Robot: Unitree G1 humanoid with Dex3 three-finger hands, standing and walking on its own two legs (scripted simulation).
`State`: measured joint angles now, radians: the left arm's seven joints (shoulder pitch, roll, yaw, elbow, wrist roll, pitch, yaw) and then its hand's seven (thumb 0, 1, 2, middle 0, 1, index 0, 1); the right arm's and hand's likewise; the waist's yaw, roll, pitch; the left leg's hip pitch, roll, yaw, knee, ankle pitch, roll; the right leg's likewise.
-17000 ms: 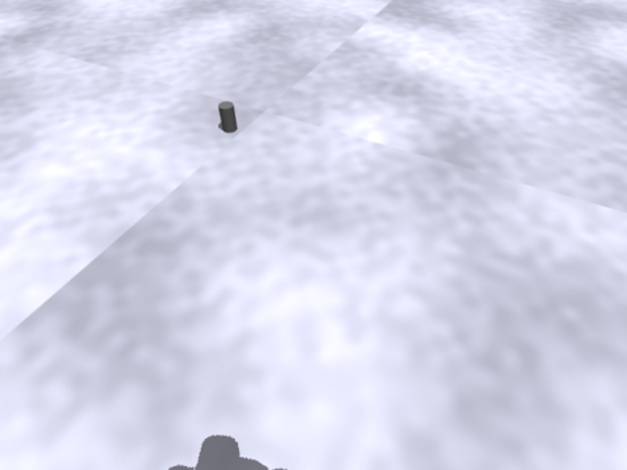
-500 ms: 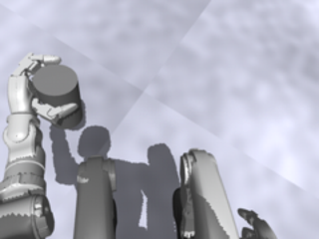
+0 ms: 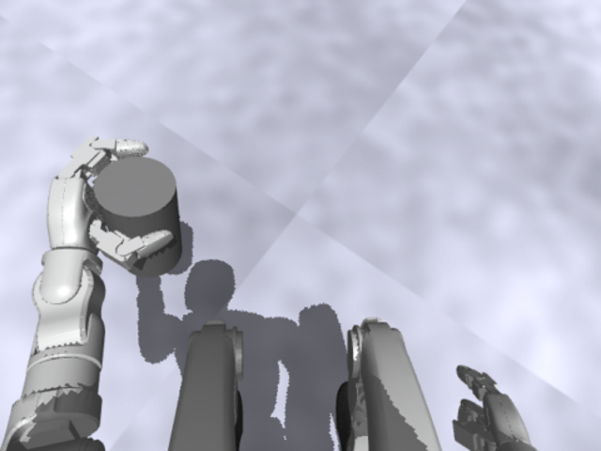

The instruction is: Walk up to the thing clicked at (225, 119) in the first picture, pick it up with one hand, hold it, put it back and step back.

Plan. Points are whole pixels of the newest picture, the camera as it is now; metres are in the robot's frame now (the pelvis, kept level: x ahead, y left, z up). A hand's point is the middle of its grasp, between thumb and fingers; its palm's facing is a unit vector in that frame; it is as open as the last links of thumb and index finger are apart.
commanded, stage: lift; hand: left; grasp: from the side
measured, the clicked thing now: (144, 222) +0.41 +0.21 -0.02
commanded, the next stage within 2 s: hold in 1.44 s
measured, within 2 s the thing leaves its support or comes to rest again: neither
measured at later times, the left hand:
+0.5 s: hand (60, 136) +0.39 +0.20 +0.18, palm faces +0.09 -0.99 -0.05, open 11.9 cm
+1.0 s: hand (25, 63) +0.39 +0.18 +0.25, palm faces +0.09 -1.00 -0.03, open 11.9 cm
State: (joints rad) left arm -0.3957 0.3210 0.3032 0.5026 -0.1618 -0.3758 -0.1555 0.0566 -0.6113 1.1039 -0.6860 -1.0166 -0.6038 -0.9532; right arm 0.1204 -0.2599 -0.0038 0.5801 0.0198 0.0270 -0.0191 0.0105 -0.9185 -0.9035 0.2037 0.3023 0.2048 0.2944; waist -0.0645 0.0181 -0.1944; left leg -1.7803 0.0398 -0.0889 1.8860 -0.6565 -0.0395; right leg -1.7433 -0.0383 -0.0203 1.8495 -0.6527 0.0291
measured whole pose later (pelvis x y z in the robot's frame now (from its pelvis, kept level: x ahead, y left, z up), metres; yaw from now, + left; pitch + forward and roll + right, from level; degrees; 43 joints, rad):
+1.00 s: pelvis +0.05 +0.00 +0.20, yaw +2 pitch +13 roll -2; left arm -0.13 0.22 0.14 0.36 -0.17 -0.31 -0.08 0.05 -0.61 1.10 -0.68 -1.02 -0.60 -0.96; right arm 0.23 -0.21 0.00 0.63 0.02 -0.03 -0.04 0.01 -0.92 -0.90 0.20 0.30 0.20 0.29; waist -0.03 0.02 -0.10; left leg -0.82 0.06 -0.03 1.08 -0.49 -0.03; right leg -0.79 -0.03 -0.03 1.04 -0.47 0.03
